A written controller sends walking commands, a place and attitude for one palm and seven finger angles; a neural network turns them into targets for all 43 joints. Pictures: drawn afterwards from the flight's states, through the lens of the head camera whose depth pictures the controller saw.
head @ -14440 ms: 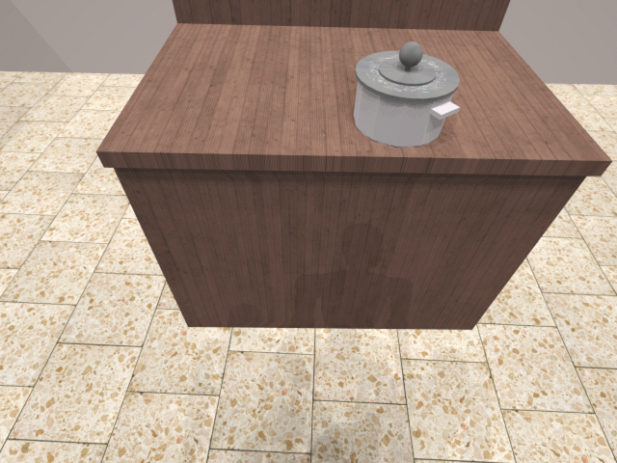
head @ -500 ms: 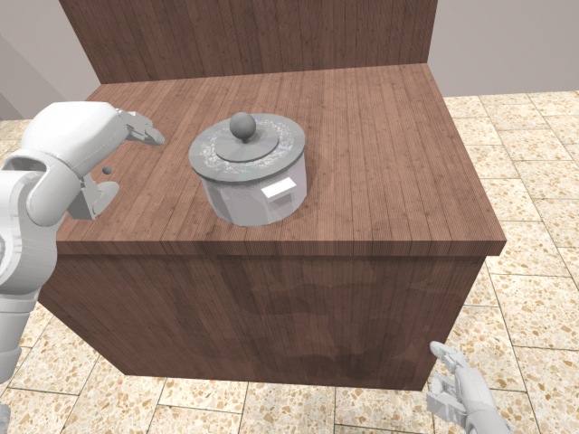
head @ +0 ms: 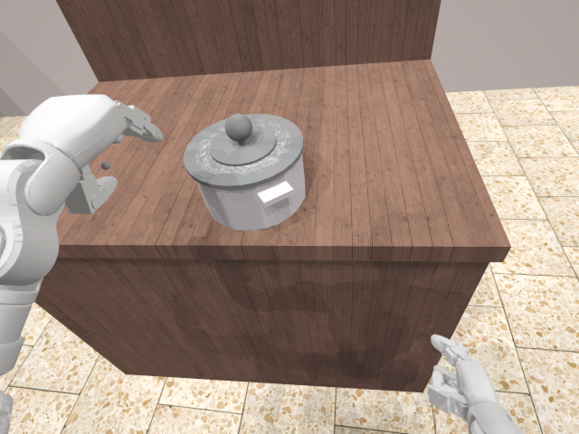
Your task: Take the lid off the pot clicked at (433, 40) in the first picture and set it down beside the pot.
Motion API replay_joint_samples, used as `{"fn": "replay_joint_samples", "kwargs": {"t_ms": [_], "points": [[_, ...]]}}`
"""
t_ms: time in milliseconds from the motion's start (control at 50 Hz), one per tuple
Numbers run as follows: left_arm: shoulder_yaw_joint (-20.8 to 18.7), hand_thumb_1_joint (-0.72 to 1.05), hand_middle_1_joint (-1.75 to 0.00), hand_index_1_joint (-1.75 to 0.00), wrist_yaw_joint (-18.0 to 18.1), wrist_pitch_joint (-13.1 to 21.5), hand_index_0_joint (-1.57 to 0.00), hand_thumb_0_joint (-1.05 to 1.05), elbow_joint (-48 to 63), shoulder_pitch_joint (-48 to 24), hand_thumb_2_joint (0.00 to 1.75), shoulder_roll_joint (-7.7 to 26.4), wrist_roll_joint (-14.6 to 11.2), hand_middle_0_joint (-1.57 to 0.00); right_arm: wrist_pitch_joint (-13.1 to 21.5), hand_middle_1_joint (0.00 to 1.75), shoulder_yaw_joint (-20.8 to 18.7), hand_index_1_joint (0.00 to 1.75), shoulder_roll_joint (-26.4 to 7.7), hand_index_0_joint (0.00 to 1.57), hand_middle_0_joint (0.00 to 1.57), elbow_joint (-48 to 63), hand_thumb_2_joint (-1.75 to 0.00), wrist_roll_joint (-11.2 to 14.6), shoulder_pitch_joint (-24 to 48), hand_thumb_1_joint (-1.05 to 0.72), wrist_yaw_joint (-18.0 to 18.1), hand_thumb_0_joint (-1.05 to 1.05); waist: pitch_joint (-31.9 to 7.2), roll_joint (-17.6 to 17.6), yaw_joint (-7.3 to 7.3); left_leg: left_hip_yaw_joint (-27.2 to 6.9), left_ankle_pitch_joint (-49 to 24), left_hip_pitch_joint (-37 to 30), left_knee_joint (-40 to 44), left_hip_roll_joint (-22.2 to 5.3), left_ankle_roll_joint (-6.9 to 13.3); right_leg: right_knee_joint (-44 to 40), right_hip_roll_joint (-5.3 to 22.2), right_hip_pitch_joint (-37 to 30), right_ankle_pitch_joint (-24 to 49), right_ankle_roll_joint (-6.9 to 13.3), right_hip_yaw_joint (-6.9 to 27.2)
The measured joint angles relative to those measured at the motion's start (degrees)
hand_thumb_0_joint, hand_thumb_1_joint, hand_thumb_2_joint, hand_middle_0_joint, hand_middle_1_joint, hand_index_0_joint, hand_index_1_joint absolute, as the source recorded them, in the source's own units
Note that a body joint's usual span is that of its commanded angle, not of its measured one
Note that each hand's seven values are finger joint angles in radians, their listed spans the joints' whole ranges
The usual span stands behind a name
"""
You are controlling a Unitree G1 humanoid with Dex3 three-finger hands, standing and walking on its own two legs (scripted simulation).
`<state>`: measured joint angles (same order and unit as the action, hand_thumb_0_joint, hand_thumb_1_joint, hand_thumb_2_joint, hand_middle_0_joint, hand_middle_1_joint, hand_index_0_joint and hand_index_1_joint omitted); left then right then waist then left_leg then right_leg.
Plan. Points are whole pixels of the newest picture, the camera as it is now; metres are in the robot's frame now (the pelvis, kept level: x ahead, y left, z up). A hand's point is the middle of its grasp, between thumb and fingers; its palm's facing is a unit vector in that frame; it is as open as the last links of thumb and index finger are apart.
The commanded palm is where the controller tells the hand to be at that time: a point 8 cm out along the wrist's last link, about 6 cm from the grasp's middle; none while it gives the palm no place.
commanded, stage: move the open hand above the knob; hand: left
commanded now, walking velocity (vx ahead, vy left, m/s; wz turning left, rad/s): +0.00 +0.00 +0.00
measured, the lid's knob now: (238, 127) +0.53 +0.14 +0.17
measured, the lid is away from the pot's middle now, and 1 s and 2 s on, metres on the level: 0.00 0.00 0.00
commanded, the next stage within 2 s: none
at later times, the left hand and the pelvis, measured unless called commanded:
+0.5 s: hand (141, 142) +0.37 +0.21 +0.25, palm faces -0.01 -0.01 -1.00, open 9.8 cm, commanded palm +0.34 +0.21 +0.32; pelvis +0.00 +0.00 +0.00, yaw +0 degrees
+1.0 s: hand (192, 115) +0.43 +0.17 +0.25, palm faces -0.07 -0.02 -1.00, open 9.8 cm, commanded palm +0.40 +0.17 +0.32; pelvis +0.01 +0.00 +0.00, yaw +0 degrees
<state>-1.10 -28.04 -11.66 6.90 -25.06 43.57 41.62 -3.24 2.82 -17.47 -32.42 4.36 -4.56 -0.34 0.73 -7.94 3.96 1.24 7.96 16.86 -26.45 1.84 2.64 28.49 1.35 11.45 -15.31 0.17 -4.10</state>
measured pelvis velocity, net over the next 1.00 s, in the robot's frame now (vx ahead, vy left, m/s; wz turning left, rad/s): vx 0.01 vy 0.00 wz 0.00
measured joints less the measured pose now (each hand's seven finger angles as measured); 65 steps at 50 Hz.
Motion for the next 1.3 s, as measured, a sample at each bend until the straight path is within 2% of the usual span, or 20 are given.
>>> {"fn": "replay_joint_samples", "kwargs": {"t_ms": [140, 260, 360, 500, 960, 1300], "points": [[0.43, -0.37, -0.08, -0.09, -0.77, -0.61, -0.91, 0.00, -0.41, -0.70, 1.74, 0.13, -0.03, -0.91, -0.34, 0.30, 0.15, 0.29, 0.17, 0.20, 0.20, 0.11, -0.89, 0.06, 0.39, -0.90, 0.01, 0.01, -0.11, 0.06, 0.02, -0.17, 0.24, 0.09, -0.22, -0.01, -0.08, 0.12, -0.03, -0.02, -0.25, 0.06, -0.15], [3.53, -0.37, -0.09, -0.09, -0.91, -1.37, -0.91, 0.00, -2.64, -4.69, 1.74, -1.37, 0.56, -0.91, -0.30, 0.30, 0.26, 0.29, 0.50, 0.20, 0.20, -0.48, -0.89, 0.30, 0.66, -0.90, 0.24, 0.01, 0.18, 0.42, 0.13, -0.47, 0.21, 0.15, -0.37, 0.21, -0.12, 0.59, 0.18, 0.06, -0.52, 0.11, -0.46], [5.82, -0.37, -0.09, -0.09, -0.49, -1.31, -0.91, 0.00, -6.28, -8.57, 1.74, -2.48, 1.56, -0.91, -0.50, 0.30, 0.62, 0.29, 1.00, 0.20, 0.20, -0.98, -0.89, 0.21, 0.92, -0.90, 0.21, 0.01, 0.11, 0.66, -0.41, -0.37, 0.17, 0.40, -0.39, 0.27, -0.16, 0.98, 0.25, 0.52, -0.65, 0.16, -0.35], [6.21, -0.37, -0.08, -0.09, -0.81, -2.28, -0.91, 0.00, -10.33, -11.47, 1.74, -3.26, 2.46, -0.91, -1.19, 0.30, 0.57, 0.29, 0.99, 0.20, 0.20, -0.79, -0.89, 0.23, -0.27, -0.90, -0.37, 0.01, -0.27, 0.68, -1.55, 0.06, 0.30, 0.67, -0.33, 0.18, -0.12, 1.14, 0.20, 1.04, -0.74, 0.18, 0.11], [13.47, -0.37, -0.08, -0.09, -0.94, -5.15, -0.91, 0.00, -23.64, -24.58, 1.74, -8.63, 5.23, -0.91, -2.06, 0.30, -0.21, 0.29, 0.75, 0.20, 0.20, -2.21, -0.89, 0.53, -1.74, -0.90, -0.40, 0.01, -0.53, 1.58, -3.32, 0.30, 0.77, 0.69, 0.27, 0.55, -0.15, 1.44, 0.55, 1.53, -1.63, 0.26, 0.42], [16.42, -0.37, -0.08, -0.09, -1.90, -7.85, -0.91, 0.00, -35.19, -33.40, 1.74, -12.04, 6.89, -0.91, -2.40, 0.30, -0.42, 0.29, 0.55, 0.20, 0.20, -3.54, -0.89, 0.36, -3.06, -0.90, -0.35, 0.01, -1.24, 2.15, -5.03, 0.09, 1.43, 0.49, 0.99, 0.47, -0.34, 0.28, 0.38, 1.11, -2.11, 0.47, 0.30]]}}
